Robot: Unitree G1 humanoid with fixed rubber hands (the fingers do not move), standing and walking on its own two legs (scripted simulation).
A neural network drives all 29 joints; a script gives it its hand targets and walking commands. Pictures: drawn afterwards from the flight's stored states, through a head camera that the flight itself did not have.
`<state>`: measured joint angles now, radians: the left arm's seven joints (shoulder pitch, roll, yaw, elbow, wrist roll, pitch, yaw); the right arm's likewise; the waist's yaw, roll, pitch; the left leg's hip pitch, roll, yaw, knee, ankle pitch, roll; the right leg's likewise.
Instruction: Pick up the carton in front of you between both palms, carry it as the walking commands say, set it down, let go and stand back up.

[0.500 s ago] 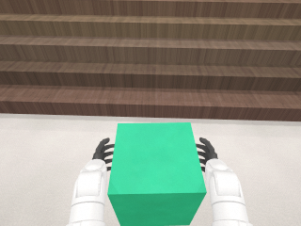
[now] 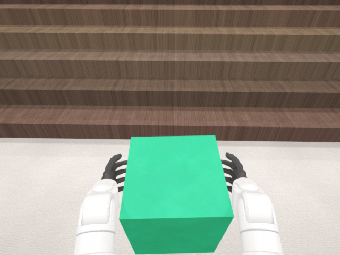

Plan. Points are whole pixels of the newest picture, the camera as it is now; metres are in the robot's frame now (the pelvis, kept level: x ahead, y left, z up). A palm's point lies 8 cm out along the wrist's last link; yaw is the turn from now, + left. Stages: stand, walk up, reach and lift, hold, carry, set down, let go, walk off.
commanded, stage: carry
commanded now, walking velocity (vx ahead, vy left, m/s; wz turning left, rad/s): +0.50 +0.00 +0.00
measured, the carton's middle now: (174, 197) +0.30 +0.01 +0.00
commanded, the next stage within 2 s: none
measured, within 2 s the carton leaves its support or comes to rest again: neither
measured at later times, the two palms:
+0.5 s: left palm (136, 123) +0.49 +0.12 +0.09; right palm (236, 126) +0.48 -0.18 +0.09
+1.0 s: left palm (139, 83) +0.81 +0.15 +0.05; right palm (209, 82) +0.81 -0.15 +0.06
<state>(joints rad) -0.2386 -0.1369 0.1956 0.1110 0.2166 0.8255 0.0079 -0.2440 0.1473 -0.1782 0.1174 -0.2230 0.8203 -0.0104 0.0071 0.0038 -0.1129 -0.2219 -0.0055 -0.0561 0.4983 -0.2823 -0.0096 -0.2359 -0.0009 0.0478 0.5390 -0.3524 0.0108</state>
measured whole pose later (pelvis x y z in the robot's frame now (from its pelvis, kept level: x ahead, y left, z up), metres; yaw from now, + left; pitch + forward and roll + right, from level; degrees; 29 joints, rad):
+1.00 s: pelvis +0.54 +0.00 -0.02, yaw -1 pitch +3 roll +2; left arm -0.15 -0.13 0.13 -0.31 0.10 1.20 0.08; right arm -0.15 0.13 -0.09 -0.29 -0.11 1.19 -0.09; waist 0.00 -0.04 -0.09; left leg -0.49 0.03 0.27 0.58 -0.14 0.11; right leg -0.08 -0.10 -0.11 0.82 -0.48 0.02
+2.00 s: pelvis +1.16 -0.02 +0.00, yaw -1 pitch +6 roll +0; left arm -0.92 0.02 0.32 0.08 0.06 1.36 0.15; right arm -0.88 0.01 -0.29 0.07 -0.07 1.33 -0.13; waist -0.07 -0.02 0.07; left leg -0.40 -0.01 0.13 0.51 -0.22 0.08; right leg -0.67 0.01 -0.04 1.51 -0.41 -0.06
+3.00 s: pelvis +1.77 -0.09 +0.33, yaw -1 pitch +3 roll +0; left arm -1.06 0.08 0.42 0.23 0.13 1.41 0.10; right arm -1.07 -0.05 -0.23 0.31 0.01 1.35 -0.18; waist -0.20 0.00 -0.03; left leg -0.27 0.01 0.15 0.49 -0.28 0.08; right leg -1.07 -0.03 -0.02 1.97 -0.45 -0.14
